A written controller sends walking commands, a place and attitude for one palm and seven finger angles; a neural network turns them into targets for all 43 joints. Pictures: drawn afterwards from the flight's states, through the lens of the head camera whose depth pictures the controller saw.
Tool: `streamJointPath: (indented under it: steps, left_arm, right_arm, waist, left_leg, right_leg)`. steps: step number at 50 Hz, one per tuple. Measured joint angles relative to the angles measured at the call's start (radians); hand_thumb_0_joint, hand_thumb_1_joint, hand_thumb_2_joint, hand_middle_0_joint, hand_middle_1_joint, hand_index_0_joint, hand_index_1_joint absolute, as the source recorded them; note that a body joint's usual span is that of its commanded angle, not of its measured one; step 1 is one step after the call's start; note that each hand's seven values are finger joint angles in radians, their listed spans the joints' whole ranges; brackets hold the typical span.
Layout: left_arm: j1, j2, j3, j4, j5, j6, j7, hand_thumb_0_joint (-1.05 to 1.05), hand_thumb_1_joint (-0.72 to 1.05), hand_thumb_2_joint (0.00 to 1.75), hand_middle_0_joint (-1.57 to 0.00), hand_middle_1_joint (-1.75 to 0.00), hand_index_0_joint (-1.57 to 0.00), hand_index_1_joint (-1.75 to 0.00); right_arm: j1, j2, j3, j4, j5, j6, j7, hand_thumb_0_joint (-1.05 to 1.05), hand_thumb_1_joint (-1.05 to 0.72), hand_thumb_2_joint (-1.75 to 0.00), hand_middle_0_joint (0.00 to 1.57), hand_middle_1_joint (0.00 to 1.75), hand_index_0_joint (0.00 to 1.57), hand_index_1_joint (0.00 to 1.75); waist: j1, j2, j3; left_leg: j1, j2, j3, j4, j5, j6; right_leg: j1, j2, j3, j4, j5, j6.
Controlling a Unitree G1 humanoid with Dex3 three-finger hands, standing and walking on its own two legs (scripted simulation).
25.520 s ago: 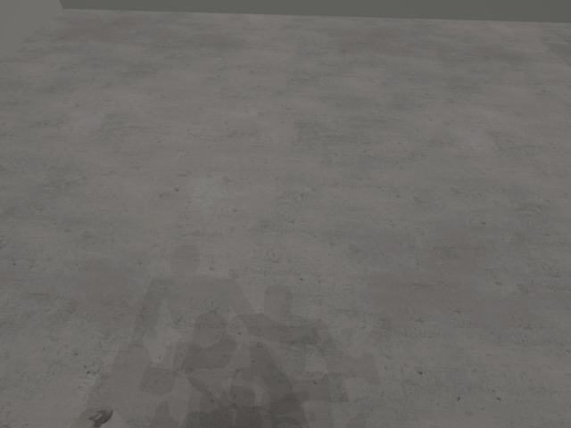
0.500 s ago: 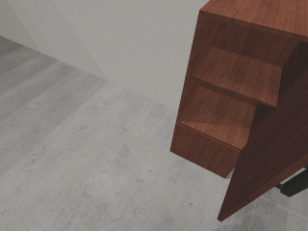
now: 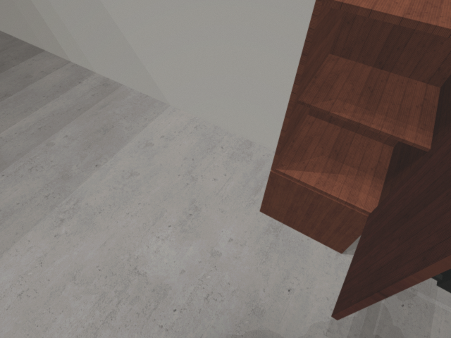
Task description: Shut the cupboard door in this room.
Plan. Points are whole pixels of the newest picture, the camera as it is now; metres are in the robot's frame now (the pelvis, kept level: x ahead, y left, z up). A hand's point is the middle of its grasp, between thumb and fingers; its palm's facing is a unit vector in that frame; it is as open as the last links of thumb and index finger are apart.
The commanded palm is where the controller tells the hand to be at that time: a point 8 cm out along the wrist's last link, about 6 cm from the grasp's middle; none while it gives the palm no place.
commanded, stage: turn or walk to find it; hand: left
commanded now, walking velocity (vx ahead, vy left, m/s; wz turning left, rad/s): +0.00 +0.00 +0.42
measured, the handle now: out of the picture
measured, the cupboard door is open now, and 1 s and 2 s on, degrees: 87 87 87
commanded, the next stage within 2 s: stand and wait in 0.70 s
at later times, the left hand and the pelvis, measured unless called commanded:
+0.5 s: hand out of the picture +0.05 +0.15 -0.13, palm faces +0.23 -0.93 -0.30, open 7.3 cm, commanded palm none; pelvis +0.00 -0.06 +0.01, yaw +14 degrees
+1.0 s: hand out of the picture -0.10 +0.17 -0.17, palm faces +0.45 -0.86 -0.25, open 7.4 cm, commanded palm none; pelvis -0.01 -0.02 +0.01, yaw +23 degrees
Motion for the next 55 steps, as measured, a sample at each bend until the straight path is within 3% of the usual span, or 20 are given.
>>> streamJointPath:
  steps: [2,5,8,11,14,16,18,21,25,30,36,38,40,42,44,48,51,55]
  left_arm:
    - [-0.016,0.015,0.006,-0.015,-0.001,0.009,0.001,0.00,0.91,0.90,-0.21,-0.30,-0.20,-0.30]
    - [-0.053,0.029,0.009,-0.033,0.000,0.021,0.005,0.00,0.91,0.90,-0.20,-0.30,-0.20,-0.30]
    - [-0.090,0.030,0.004,-0.058,-0.006,0.019,0.005,0.00,0.91,0.90,-0.20,-0.30,-0.20,-0.30]
    - [-0.123,0.023,-0.004,-0.090,-0.013,0.011,0.003,0.00,0.91,0.90,-0.20,-0.30,-0.20,-0.30]
    - [-0.130,0.019,-0.014,-0.122,-0.014,-0.010,-0.002,0.00,0.91,0.90,-0.20,-0.30,-0.20,-0.30]
    - [-0.126,0.008,-0.021,-0.129,-0.005,-0.025,0.001,0.00,0.91,0.90,-0.20,-0.30,-0.20,-0.30]
    - [-0.107,0.000,-0.027,-0.136,-0.003,-0.031,0.000,0.00,0.91,0.90,-0.20,-0.30,-0.20,-0.30]
    - [-0.072,-0.013,-0.031,-0.131,-0.001,-0.027,0.000,0.00,0.91,0.90,-0.21,-0.30,-0.21,-0.30]
    - [-0.019,-0.018,-0.032,-0.116,0.002,-0.028,-0.001,0.00,0.91,0.90,-0.21,-0.30,-0.21,-0.30]
    - [0.047,-0.011,-0.030,-0.094,0.007,-0.026,-0.002,0.00,0.90,0.90,-0.21,-0.30,-0.21,-0.30]
    - [0.103,0.021,-0.020,-0.060,0.015,-0.015,-0.004,0.00,0.90,0.90,-0.21,-0.30,-0.21,-0.30]
    - [0.113,0.038,-0.013,-0.046,0.015,-0.011,-0.004,0.00,0.90,0.90,-0.21,-0.30,-0.21,-0.30]
    - [0.128,0.053,-0.009,-0.034,0.009,-0.006,-0.004,0.00,0.90,0.90,-0.21,-0.30,-0.21,-0.30]
    - [0.119,0.074,-0.006,-0.017,0.004,0.007,-0.002,0.00,0.91,0.90,-0.21,-0.30,-0.21,-0.30]
    - [0.105,0.079,-0.006,0.002,0.002,0.023,0.004,0.00,0.91,0.90,-0.21,-0.30,-0.20,-0.30]
    - [0.082,0.063,-0.012,0.020,0.000,0.024,0.000,0.00,0.91,0.90,-0.20,-0.30,-0.20,-0.30]
    - [0.067,0.045,-0.022,0.023,-0.001,0.017,-0.002,0.00,0.91,0.90,-0.20,-0.30,-0.20,-0.30]
    - [0.051,0.014,-0.038,0.028,0.000,0.005,-0.002,0.00,0.91,0.90,-0.20,-0.30,-0.20,-0.30]
  right_arm:
    - [0.001,0.005,-0.002,-0.017,-0.003,-0.005,-0.002,0.01,-0.91,-0.90,0.20,0.30,0.20,0.30]
    - [0.002,0.009,-0.005,-0.037,-0.006,-0.015,-0.009,0.01,-0.90,-0.90,0.20,0.30,0.20,0.30]
    - [0.003,0.000,-0.008,-0.046,-0.007,-0.016,-0.011,0.01,-0.90,-0.90,0.20,0.30,0.20,0.30]
    - [-0.001,-0.020,-0.014,-0.054,-0.008,-0.008,-0.009,0.01,-0.90,-0.90,0.20,0.30,0.20,0.30]
    - [-0.005,-0.044,-0.026,-0.061,-0.002,0.002,-0.001,0.01,-0.90,-0.90,0.20,0.30,0.20,0.30]
    - [-0.022,-0.068,-0.038,-0.064,0.004,0.010,0.004,0.01,-0.90,-0.90,0.20,0.30,0.20,0.30]
    - [-0.042,-0.087,-0.048,-0.069,0.001,0.024,0.006,0.01,-0.90,-0.90,0.20,0.30,0.20,0.30]
    - [-0.072,-0.116,-0.060,-0.079,0.000,0.034,0.015,0.01,-0.90,-0.90,0.20,0.30,0.19,0.30]
    - [-0.100,-0.134,-0.058,-0.089,0.001,0.041,0.024,0.01,-0.91,-0.90,0.20,0.30,0.19,0.30]
    - [-0.135,-0.134,-0.045,-0.090,0.003,0.051,0.026,0.01,-0.91,-0.90,0.20,0.30,0.19,0.30]
    - [-0.194,-0.109,-0.021,-0.102,0.012,0.046,0.028,0.01,-0.91,-0.90,0.20,0.30,0.19,0.30]
    - [-0.208,-0.096,-0.011,-0.111,0.013,0.034,0.027,0.01,-0.91,-0.90,0.20,0.30,0.19,0.30]
    - [-0.213,-0.087,-0.001,-0.123,0.011,0.015,0.029,0.01,-0.91,-0.90,0.20,0.30,0.19,0.30]
    - [-0.221,-0.062,0.004,-0.124,0.007,0.000,0.025,0.01,-0.91,-0.90,0.20,0.30,0.19,0.30]
    - [-0.222,-0.043,0.013,-0.120,0.006,-0.005,0.017,0.01,-0.90,-0.90,0.20,0.30,0.19,0.30]
    - [-0.209,-0.013,0.024,-0.097,0.006,-0.011,0.002,0.01,-0.90,-0.90,0.20,0.30,0.20,0.30]
    - [-0.189,0.007,0.027,-0.076,0.008,-0.019,-0.001,0.01,-0.90,-0.90,0.20,0.30,0.20,0.30]
    - [-0.158,0.020,0.015,-0.043,0.010,-0.027,-0.006,0.00,-0.91,-0.90,0.20,0.30,0.20,0.30]
  waist:
    - [-0.008,-0.008,0.003]
    - [-0.026,0.000,0.008]
    - [-0.035,0.022,0.007]
    - [-0.042,0.046,0.010]
    - [-0.037,0.053,0.004]
    - [-0.038,0.075,0.011]
    - [-0.037,0.072,0.016]
    - [-0.034,0.070,0.024]
    - [-0.026,0.059,0.032]
    - [0.001,0.039,0.043]
    - [0.041,0.015,0.057]
    - [0.051,0.005,0.057]
    - [0.056,0.004,0.045]
    - [0.065,-0.029,0.052]
    - [0.072,-0.036,0.051]
    - [0.068,-0.025,0.033]
    - [0.060,-0.019,0.023]
    - [0.047,-0.010,0.014]
  left_leg:
    - [-0.006,-0.012,-0.005,0.000,0.001,0.007]
    - [-0.001,-0.023,-0.035,-0.038,0.029,0.010]
    - [0.009,-0.023,-0.075,-0.087,0.063,0.000]
    - [0.013,-0.020,-0.117,-0.109,0.081,-0.019]
    - [-0.002,-0.028,-0.144,-0.076,0.066,-0.044]
    - [-0.047,-0.019,-0.127,0.045,-0.027,-0.051]
    - [-0.119,-0.022,-0.079,0.255,-0.139,-0.058]
    - [-0.200,0.001,-0.028,0.498,-0.111,-0.073]
    - [-0.230,0.041,-0.010,0.589,-0.054,-0.094]
    - [-0.195,0.069,0.000,0.502,-0.075,-0.103]
    - [-0.104,0.071,0.049,0.270,-0.114,-0.083]
    - [-0.056,0.065,0.070,0.154,-0.080,-0.073]
    - [0.018,0.066,0.084,-0.015,0.039,-0.053]
    - [0.019,0.044,0.090,-0.009,0.017,-0.020]
    - [0.030,0.037,0.089,-0.011,0.003,-0.001]
    - [0.071,0.030,0.080,-0.084,0.038,0.009]
    - [0.097,0.027,0.079,-0.126,0.058,0.009]
    - [0.115,0.027,0.093,-0.132,0.053,0.000]
  right_leg:
    - [-0.026,0.000,0.035,0.067,-0.047,0.015]
    - [-0.081,0.039,0.127,0.270,-0.173,0.036]
    - [-0.095,0.067,0.169,0.327,-0.205,0.056]
    - [-0.060,0.082,0.188,0.220,-0.190,0.064]
    - [0.027,0.078,0.187,-0.022,-0.033,0.060]
    - [0.042,0.088,0.160,-0.031,-0.021,0.005]
    - [0.053,0.075,0.141,-0.025,-0.032,-0.028]
    - [0.086,0.062,0.116,-0.058,-0.022,-0.040]
    - [0.112,0.050,0.080,-0.088,-0.012,-0.044]
    - [0.121,0.035,0.040,-0.094,-0.015,-0.044]
    - [0.108,0.012,-0.005,-0.067,-0.030,-0.027]
    - [0.098,0.002,-0.022,-0.044,-0.042,-0.015]
    - [0.076,-0.005,-0.036,0.008,-0.069,0.002]
    - [0.030,-0.015,0.018,0.124,-0.168,0.029]
    - [-0.017,0.005,0.090,0.253,-0.242,0.047]
    - [-0.072,0.021,0.166,0.378,-0.194,0.065]
    - [-0.064,0.016,0.181,0.334,-0.164,0.072]
    - [0.009,0.014,0.176,0.127,-0.107,0.070]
